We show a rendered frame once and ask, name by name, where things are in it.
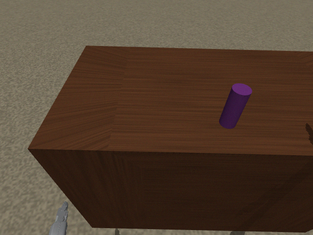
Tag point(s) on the can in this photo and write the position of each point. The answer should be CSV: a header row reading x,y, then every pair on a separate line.
x,y
235,104

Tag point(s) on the left robot hand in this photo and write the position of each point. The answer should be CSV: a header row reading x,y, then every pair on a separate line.
x,y
59,227

